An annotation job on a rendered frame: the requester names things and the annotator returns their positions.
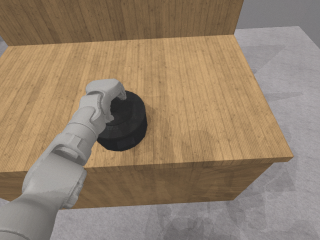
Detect table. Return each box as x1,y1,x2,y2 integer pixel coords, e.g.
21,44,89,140
0,0,294,210

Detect lid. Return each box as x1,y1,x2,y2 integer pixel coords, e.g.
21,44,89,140
98,90,146,140

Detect pot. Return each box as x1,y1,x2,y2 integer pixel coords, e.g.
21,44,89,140
97,113,148,152

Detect robot left hand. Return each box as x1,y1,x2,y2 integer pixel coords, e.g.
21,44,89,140
85,78,127,123

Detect knob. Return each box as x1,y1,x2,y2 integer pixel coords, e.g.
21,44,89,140
110,98,120,112

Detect left robot forearm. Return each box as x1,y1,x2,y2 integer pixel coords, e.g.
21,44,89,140
21,88,111,193

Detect robot left upper arm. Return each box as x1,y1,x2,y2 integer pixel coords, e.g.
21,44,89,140
0,152,87,240

